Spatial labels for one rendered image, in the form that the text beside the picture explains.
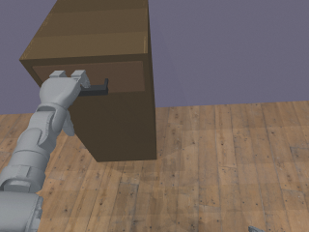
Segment cabinet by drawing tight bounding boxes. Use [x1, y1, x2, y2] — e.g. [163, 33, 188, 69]
[19, 0, 157, 162]

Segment robot left upper arm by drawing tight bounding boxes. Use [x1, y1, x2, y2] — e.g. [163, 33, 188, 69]
[0, 190, 43, 232]

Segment robot left hand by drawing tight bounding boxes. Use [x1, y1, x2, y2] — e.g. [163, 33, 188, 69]
[39, 70, 91, 136]

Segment handle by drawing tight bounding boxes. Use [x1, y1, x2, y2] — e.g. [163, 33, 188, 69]
[78, 78, 109, 97]

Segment robot left forearm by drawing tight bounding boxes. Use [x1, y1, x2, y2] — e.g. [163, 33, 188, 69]
[0, 102, 67, 193]

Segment drawer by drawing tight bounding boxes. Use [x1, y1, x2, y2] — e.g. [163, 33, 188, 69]
[32, 61, 145, 93]

